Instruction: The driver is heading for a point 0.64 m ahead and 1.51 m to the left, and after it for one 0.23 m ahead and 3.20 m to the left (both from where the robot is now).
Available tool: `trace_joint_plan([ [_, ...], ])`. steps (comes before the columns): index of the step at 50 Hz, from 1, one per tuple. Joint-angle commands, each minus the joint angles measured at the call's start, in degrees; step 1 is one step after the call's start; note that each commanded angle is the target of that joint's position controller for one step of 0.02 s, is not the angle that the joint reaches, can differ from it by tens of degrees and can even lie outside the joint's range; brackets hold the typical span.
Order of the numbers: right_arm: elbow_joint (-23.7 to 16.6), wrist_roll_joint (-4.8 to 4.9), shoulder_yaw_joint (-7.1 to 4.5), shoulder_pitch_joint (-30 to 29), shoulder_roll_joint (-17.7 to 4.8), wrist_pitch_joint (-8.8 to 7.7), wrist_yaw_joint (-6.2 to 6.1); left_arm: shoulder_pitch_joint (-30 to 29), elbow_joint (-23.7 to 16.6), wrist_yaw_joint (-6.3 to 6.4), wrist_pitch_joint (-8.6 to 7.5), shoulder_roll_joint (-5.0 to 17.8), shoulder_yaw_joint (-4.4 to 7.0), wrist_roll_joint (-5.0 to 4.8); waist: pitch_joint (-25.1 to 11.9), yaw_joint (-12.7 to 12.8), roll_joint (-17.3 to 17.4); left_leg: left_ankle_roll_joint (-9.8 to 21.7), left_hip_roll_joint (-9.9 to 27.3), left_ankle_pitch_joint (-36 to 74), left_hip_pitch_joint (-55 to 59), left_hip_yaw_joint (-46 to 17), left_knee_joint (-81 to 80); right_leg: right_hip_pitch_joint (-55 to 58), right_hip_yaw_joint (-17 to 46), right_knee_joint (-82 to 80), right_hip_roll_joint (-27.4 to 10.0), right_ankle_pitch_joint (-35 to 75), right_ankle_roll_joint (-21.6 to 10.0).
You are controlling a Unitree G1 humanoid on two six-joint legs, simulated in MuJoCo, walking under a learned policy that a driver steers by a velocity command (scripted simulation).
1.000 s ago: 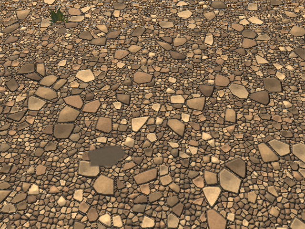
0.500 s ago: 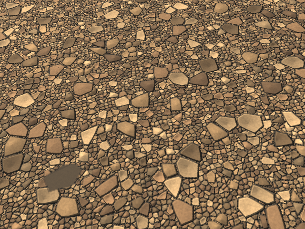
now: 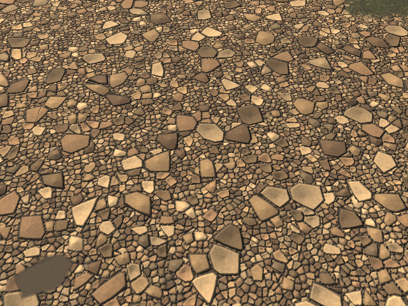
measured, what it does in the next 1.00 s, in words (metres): walks ahead, turning left: right foot, then left foot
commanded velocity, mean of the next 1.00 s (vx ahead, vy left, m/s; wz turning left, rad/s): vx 0.47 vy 0.00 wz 0.54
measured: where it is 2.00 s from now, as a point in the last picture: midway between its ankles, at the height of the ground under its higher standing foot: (42, 205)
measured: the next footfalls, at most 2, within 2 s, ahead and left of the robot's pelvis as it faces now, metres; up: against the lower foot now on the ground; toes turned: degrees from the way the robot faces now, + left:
right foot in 0.06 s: +0.12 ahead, -0.13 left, +0.00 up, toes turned +5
left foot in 0.54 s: +0.40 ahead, +0.17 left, +0.00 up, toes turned +21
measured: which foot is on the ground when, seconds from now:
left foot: down 0.00-0.06, up 0.08-0.52, down 0.54-1.00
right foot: up 0.00-0.04, down 0.06-0.56, up 0.58-1.00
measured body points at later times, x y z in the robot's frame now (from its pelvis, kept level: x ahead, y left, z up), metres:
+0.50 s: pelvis +0.23 +0.02 -0.03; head +0.27 +0.04 +0.42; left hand +0.13 +0.29 -0.15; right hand +0.53 -0.12 -0.09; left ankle +0.37 +0.17 -0.73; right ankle +0.08 -0.14 -0.75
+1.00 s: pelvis +0.51 +0.12 -0.01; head +0.53 +0.15 +0.44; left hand +0.57 +0.45 -0.09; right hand +0.71 -0.10 -0.11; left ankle +0.37 +0.16 -0.75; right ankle +0.72 +0.09 -0.73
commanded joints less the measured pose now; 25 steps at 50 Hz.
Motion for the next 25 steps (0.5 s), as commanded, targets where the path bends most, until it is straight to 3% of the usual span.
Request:
trace_joint_plan([
  [1,-5.49,0.26,-2.57,-4.67,-11.20,-0.38,-0.37,-0.83,-3.65,0.20,-1.27,4.63,1.39,-0.83,-0.49,4.41,9.82,9.16,8.48,-1.16,-10.56,-11.55,-4.73,12.81,-2.08,-7.44,2.00,6.99,0.18],
  [2,-5.90,0.18,-2.11,-4.85,-9.69,-0.41,-0.28,2.81,-2.79,0.67,-1.17,5.73,1.97,-0.95,-1.46,6.35,9.13,7.75,7.28,-1.96,-13.48,-11.40,-1.96,18.55,-1.74,-8.63,1.00,6.74,-0.55],
  [3,-6.62,-0.08,-1.30,-5.97,-7.01,-0.63,-0.14,9.02,-1.76,1.40,-1.19,7.66,2.76,-0.85,-3.74,9.55,7.80,5.49,4.73,-3.66,-18.89,-9.46,5.14,27.23,1.49,-9.17,-3.04,4.93,-2.20],
  [4,-8.34,-0.58,0.26,-5.81,-1.62,-0.99,0.06,17.26,-0.87,2.22,-0.98,12.21,3.87,0.33,-10.38,12.30,-3.61,1.80,-0.85,-10.34,-28.06,-1.97,23.96,39.38,15.91,-12.74,-15.51,-5.86,-6.66],
  [5,-11.50,0.93,0.16,-4.26,-2.48,-1.72,-0.25,19.83,0.74,1.34,-0.50,16.14,4.81,1.16,-11.34,10.42,-17.31,1.14,-2.56,-19.54,-37.25,1.77,37.81,38.67,37.97,-20.51,-25.20,-21.31,-13.61],
  [6,-9.97,1.70,-1.18,-3.15,-7.70,-1.80,-0.27,14.96,-0.58,1.07,-0.79,10.86,3.34,1.38,-5.03,8.67,-11.35,1.56,1.92,-15.75,-40.22,-0.46,45.76,32.90,35.70,-21.80,-24.10,-25.94,-13.87],
  [7,-9.30,1.54,-1.71,-4.68,-9.09,-1.57,0.09,12.11,-1.20,1.17,-0.94,7.17,2.46,0.99,-0.46,7.94,-8.72,1.96,3.37,-10.74,-41.12,0.28,47.57,28.97,27.47,-21.86,-21.07,-19.93,-11.95],
  [8,-8.42,1.04,-1.65,-4.35,-7.94,-1.36,0.23,9.68,-1.55,1.19,-0.99,5.57,1.94,1.11,0.68,6.71,-6.14,1.83,4.64,-6.54,-39.61,0.91,47.41,26.12,21.02,-22.40,-18.50,-12.29,-10.74],
  [10,-9.08,0.66,-1.48,-6.55,-6.05,-1.00,0.95,8.41,-1.07,1.37,-0.89,4.11,1.54,1.42,2.79,6.01,-6.06,1.53,6.98,-0.97,-38.57,1.99,46.25,22.36,11.16,-23.66,-15.55,0.70,-9.61],
  [15,-13.22,0.28,-0.44,-12.19,-3.63,-0.73,2.14,10.15,0.38,1.46,-1.29,5.66,2.15,1.35,3.41,6.36,-2.92,-0.62,7.25,7.52,-40.68,4.35,38.55,21.11,0.20,-25.66,-14.81,16.33,-11.62],
  [20,-17.84,0.08,0.73,-21.36,-2.18,-1.06,4.25,12.48,1.08,1.85,-0.68,7.84,2.50,0.54,5.20,8.58,-1.68,0.77,5.70,16.59,-35.13,10.54,22.19,21.07,-8.34,-25.69,-14.33,21.01,-10.28],
  [22,-19.45,0.36,0.53,-23.23,-2.87,-0.97,5.03,14.06,1.67,1.88,-0.04,8.73,2.75,0.00,5.08,8.22,-1.71,2.51,4.60,15.10,-33.99,11.88,19.01,24.60,-10.07,-23.49,-15.56,27.42,-9.43],
  [23,-19.99,0.37,0.13,-23.06,-3.79,-0.91,5.29,14.11,1.59,1.99,0.37,9.49,2.93,-0.04,4.01,7.25,-2.28,3.71,3.13,13.21,-31.91,13.08,18.02,26.25,-11.25,-20.80,-15.84,35.88,-8.82],
  [25,-19.82,0.17,-1.36,-18.54,-6.74,-0.42,5.35,14.37,1.11,2.55,1.38,11.53,3.49,-0.07,-1.00,3.53,-4.75,6.40,-1.21,7.67,-23.69,15.94,18.15,28.98,-13.10,-10.37,-15.96,55.77,-7.68],
])
Keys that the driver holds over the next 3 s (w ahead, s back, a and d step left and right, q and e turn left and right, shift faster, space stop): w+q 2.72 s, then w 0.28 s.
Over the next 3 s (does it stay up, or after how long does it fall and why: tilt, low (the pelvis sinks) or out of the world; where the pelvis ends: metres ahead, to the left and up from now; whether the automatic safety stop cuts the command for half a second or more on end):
stays up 0.90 1.08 -0.01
